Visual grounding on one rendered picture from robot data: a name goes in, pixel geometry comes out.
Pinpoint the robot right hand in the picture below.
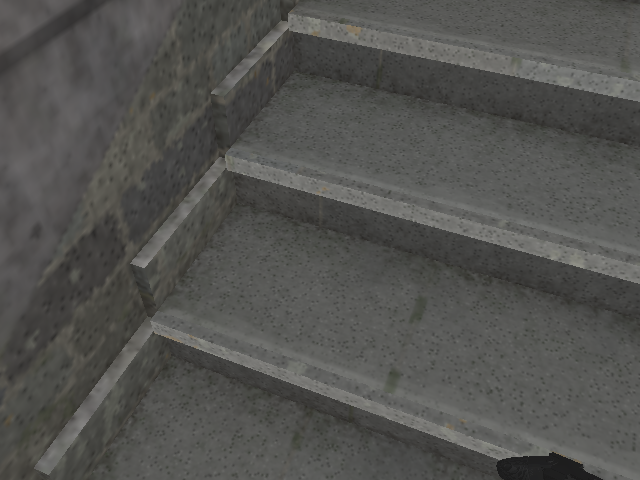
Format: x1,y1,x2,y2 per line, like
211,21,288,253
496,452,603,480

